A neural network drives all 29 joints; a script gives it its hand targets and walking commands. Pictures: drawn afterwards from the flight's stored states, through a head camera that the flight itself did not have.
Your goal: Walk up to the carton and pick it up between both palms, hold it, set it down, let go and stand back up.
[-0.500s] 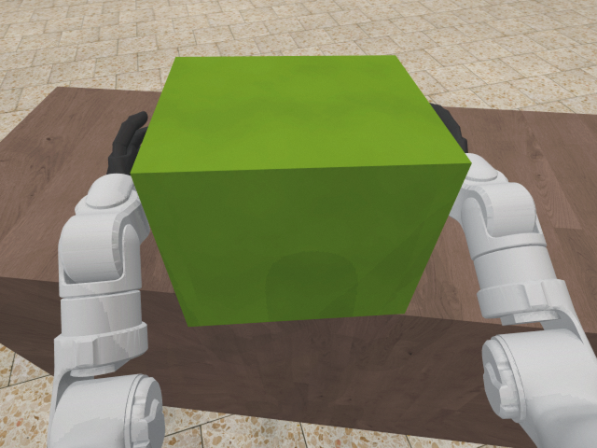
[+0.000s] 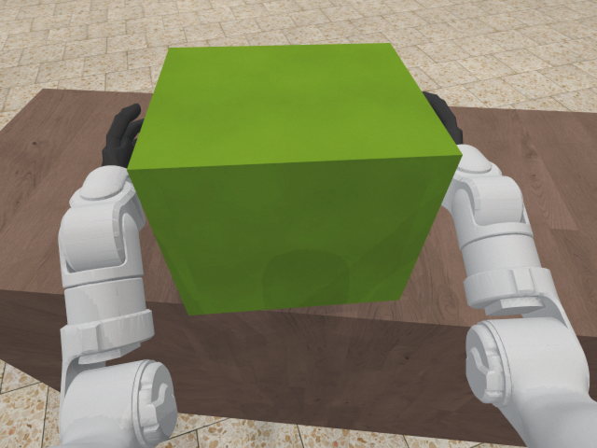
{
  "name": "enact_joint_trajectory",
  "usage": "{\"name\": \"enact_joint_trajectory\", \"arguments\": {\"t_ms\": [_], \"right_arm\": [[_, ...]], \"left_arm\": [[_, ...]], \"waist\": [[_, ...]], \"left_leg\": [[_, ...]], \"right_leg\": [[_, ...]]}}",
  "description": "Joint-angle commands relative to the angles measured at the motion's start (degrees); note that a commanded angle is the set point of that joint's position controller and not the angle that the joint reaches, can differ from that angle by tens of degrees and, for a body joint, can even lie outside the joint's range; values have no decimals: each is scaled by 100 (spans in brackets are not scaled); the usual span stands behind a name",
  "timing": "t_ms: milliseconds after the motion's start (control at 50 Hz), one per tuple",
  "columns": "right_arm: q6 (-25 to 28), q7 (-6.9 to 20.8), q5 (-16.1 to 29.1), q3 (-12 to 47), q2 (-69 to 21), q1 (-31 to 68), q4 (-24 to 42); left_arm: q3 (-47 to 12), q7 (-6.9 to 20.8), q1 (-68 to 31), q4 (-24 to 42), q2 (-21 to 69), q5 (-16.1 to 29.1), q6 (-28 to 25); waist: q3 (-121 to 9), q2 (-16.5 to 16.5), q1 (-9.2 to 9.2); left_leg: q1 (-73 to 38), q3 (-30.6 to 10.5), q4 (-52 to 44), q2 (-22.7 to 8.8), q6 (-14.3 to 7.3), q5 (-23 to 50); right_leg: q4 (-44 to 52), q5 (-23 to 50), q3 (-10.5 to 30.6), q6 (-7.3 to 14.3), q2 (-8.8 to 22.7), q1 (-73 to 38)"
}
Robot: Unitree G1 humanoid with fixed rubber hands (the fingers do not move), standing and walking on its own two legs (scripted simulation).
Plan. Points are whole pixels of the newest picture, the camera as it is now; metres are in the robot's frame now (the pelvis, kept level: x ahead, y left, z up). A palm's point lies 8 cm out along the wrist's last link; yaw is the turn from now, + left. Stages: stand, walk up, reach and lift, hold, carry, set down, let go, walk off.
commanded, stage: set down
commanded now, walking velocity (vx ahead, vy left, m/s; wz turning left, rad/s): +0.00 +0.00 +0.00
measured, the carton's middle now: (289, 179) +0.44 -0.01 +0.14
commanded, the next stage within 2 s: none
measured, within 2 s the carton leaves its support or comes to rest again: rests again in 0.64 s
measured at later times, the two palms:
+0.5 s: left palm (125, 160) +0.42 +0.18 +0.20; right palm (465, 148) +0.42 -0.23 +0.18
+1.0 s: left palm (146, 163) +0.41 +0.15 +0.20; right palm (475, 136) +0.41 -0.23 +0.21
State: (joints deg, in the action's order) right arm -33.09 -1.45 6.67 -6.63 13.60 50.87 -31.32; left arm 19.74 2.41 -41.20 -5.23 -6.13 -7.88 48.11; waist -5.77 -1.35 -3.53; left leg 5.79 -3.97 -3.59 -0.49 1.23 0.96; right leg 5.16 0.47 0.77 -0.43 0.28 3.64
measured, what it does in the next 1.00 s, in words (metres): shifts its weight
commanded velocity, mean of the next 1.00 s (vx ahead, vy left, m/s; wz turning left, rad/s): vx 0.00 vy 0.00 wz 0.00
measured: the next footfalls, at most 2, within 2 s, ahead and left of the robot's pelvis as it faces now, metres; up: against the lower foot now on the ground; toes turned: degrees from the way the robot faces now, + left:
none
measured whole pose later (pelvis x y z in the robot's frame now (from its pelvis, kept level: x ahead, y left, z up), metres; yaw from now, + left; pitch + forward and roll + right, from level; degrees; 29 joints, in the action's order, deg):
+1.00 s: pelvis -0.05 -0.01 -0.01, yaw -1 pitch +12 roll -1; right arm -16.6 -4.2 22.8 2.4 23.8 71.9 -68.7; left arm -1.4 -11.3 -64.5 -54.8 -16.7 20.7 18.9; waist -9.0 -1.7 0.9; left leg 25.9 -4.0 21.1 -2.7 2.7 -7.1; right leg -16.6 -5.6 -0.9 1.1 -2.5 22.8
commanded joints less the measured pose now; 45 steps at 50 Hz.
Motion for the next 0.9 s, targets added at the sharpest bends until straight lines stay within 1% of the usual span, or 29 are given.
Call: {"name": "enact_joint_trajectory", "arguments": {"t_ms": [0,40,100,120,180,220,280,300,320,340,360,380,400,440,460,480,500,520,540,560,580,600,640,660,680,700,740,800,880], "right_arm": [[849,851,476,1283,-2430,4910,2071],[1002,899,351,1230,-2408,4983,1866],[1164,943,131,1040,-2212,4888,1294],[1207,947,65,968,-2149,4835,1089],[1310,959,-93,772,-1883,4608,578],[1350,954,-149,636,-1649,4478,288],[1435,824,-151,376,-878,4268,107],[1471,718,-124,218,-344,4174,55],[1518,554,-81,2,456,4021,-10],[1552,342,33,-223,1396,3880,-53],[1569,141,306,-145,1996,3990,-12],[1511,-10,626,98,2308,4067,29],[1398,-125,934,324,2492,4071,123],[1110,-243,1455,690,2771,4047,276],[952,-239,1672,795,2879,3995,353],[1250,-364,2821,1463,385,4135,2192],[1112,-382,2255,1273,1238,3791,965],[1048,-374,2207,1072,1440,4167,582],[1013,-366,2077,970,1828,3991,-133],[1069,-318,2023,914,1773,4085,-435],[1131,-315,2052,903,1797,4061,-471],[1184,-315,2049,888,1802,4155,-597],[1309,-289,2078,901,1742,4352,-780],[1342,-280,2087,917,1698,4457,-853],[1389,-255,2061,904,1707,4562,-1012],[1435,-228,2046,903,1682,4651,-1055],[1505,-191,1949,864,1669,4763,-1380],[1623,-168,1832,829,1675,4927,-1892],[1761,-133,1703,843,1522,5113,-2376]], "left_arm": [[-2291,723,-4507,1261,1915,1086,-622],[-2278,625,-4573,1034,1898,1074,-783],[-2099,498,-4615,523,1742,958,-997],[-2080,472,-4633,359,1692,962,-1071],[-1846,383,-4479,-170,1539,879,-1244],[-1654,313,-4378,-424,1341,839,-1319],[-1418,58,-4281,-569,697,922,-1417],[-1288,-99,-4226,-611,198,970,-1438],[-1026,-324,-4077,-631,-557,1025,-1452],[-696,-614,-3910,-716,-1462,1108,-1436],[-549,-891,-3912,-846,-1885,1257,-1390],[-639,-1126,-3988,-857,-2076,1509,-1313],[-764,-1319,-4033,-680,-2214,1781,-1217],[-1011,-1526,-3935,-435,-2342,2265,-920],[-1053,-1564,-3783,-309,-2462,2439,-747],[-2688,-1182,-3614,1403,-43,3779,-1256],[-1933,-927,-4010,744,-388,2607,-1249],[-1888,-790,-4089,161,-801,2514,-1233],[-1778,-792,-4032,-499,-956,2304,-1177],[-1729,-819,-3966,-978,-927,2267,-1242],[-1771,-885,-3940,-1022,-917,2314,-1323],[-1821,-955,-4101,-1079,-955,2357,-1417],[-1868,-1087,-4422,-1088,-978,2402,-1659],[-1937,-1127,-4519,-1320,-941,2399,-1759],[-1930,-1157,-4603,-1521,-928,2405,-1848],[-1936,-1185,-4654,-1698,-941,2422,-1934],[-1937,-1230,-4855,-2085,-981,2474,-2127],[-2037,-1297,-5064,-2771,-1039,2581,-2437],[-2146,-1363,-5360,-3521,-1146,2757,-2891]], "waist": [[-4312,-16,-14],[-4278,44,-9],[-4066,80,-3],[-3945,72,-26],[-3610,92,-31],[-3469,159,6],[-3457,243,6],[-3523,260,20],[-3605,347,20],[-3679,395,81],[-3809,368,175],[-3976,381,271],[-4186,428,318],[-4451,503,418],[-4558,519,492],[-5218,1040,-407],[-4449,37,-12],[-4006,395,-1],[-3544,82,-37],[-3067,237,55],[-3000,191,72],[-3030,158,67],[-3272,-26,126],[-3373,-109,120],[-3368,-162,162],[-3387,-139,216],[-3401,-141,260],[-3406,-122,241],[-3374,20,254]], "left_leg": [[-1598,404,744,348,197,3308],[-1585,409,708,345,152,3176],[-1560,396,624,339,106,2807],[-1544,403,618,344,107,2704],[-1487,403,556,320,95,2478],[-1443,382,516,302,96,2396],[-1340,360,535,278,126,2328],[-1374,360,597,268,151,2352],[-1399,364,692,268,168,2333],[-1402,376,836,279,175,2330],[-1299,362,998,294,154,2331],[-1182,329,1159,284,110,2303],[-1132,299,1333,270,74,2290],[-1083,231,1673,268,34,2416],[-1054,188,1797,253,29,2532],[-1960,440,3152,79,302,4163],[-2438,285,3041,48,275,3864],[-2267,88,2980,67,308,3329],[-1953,90,2858,120,369,2686],[-1773,96,2727,76,361,2132],[-1645,132,2673,73,391,1891],[-1524,164,2694,97,382,1871],[-1540,212,2737,112,390,1944],[-1569,214,2773,111,378,1993],[-1525,213,2782,102,370,1921],[-1468,218,2781,90,360,1815],[-1292,241,2764,88,325,1512],[-1060,269,2743,46,266,1066],[-724,290,2690,-24,178,493]], "right_leg": [[-1062,3489,-334,-540,-400,-1907],[-1037,3368,-351,-533,-394,-1846],[-923,3024,-372,-528,-405,-1720],[-872,2891,-373,-524,-402,-1646],[-744,2643,-381,-503,-394,-1570],[-667,2526,-372,-476,-406,-1551],[-673,2434,-347,-473,-390,-1556],[-724,2458,-347,-461,-388,-1508],[-814,2471,-352,-459,-371,-1491],[-963,2536,-341,-463,-354,-1455],[-1142,2577,-271,-448,-344,-1399],[-1324,2558,-206,-405,-347,-1363],[-1498,2521,-140,-378,-357,-1318],[-1834,2804,-76,-366,-381,-1183],[-1969,2995,-44,-376,-378,-1143],[-2152,3638,-353,-466,-698,-300],[-2135,3488,-451,-282,-534,241],[-1869,2776,-483,-221,-567,581],[-1861,2388,-432,-189,-487,697],[-1811,1839,-453,-220,-498,914],[-1772,1522,-456,-195,-484,859],[-1810,1532,-457,-209,-481,835],[-1895,1584,-501,-229,-505,862],[-1896,1635,-500,-224,-492,880],[-1905,1550,-513,-232,-482,1002],[-1905,1439,-528,-241,-478,1048],[-1919,1196,-543,-265,-448,1180],[-1911,775,-541,-268,-393,1413],[-1902,221,-544,-277,-314,1638]]}}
